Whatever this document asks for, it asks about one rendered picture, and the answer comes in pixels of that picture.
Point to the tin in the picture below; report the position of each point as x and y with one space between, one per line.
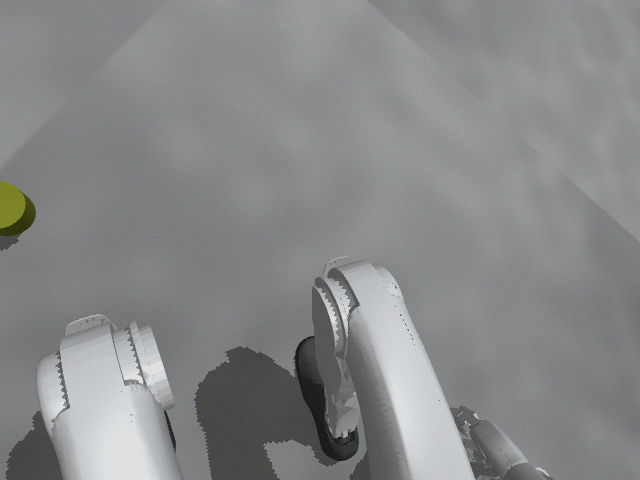
17 211

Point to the right robot arm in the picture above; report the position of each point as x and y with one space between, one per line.
527 471

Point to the right robot foot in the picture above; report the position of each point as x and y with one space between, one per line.
312 387

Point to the right robot hand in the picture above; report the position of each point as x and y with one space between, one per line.
493 450

